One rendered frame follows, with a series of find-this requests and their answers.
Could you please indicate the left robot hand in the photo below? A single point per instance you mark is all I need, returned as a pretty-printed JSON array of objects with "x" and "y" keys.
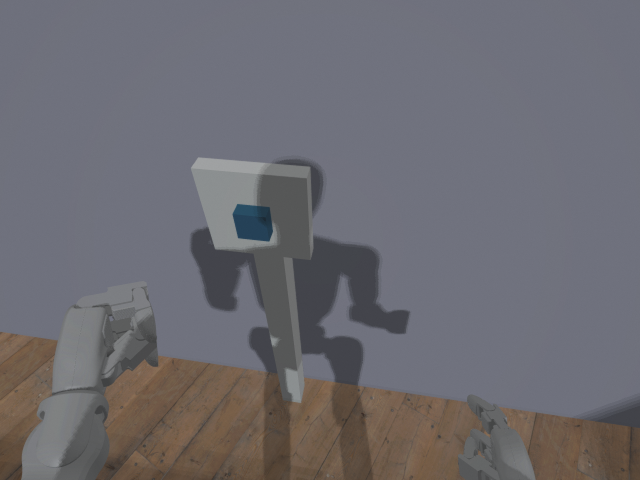
[{"x": 87, "y": 335}]

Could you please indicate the panel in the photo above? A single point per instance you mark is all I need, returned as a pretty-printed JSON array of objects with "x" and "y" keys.
[{"x": 286, "y": 189}]

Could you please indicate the button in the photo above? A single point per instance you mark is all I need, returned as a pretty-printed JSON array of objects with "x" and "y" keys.
[{"x": 253, "y": 222}]

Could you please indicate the left robot forearm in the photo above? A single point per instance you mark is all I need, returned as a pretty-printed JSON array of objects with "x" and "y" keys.
[{"x": 71, "y": 442}]

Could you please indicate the right robot hand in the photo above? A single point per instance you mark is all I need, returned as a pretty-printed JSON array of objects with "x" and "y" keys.
[{"x": 506, "y": 457}]

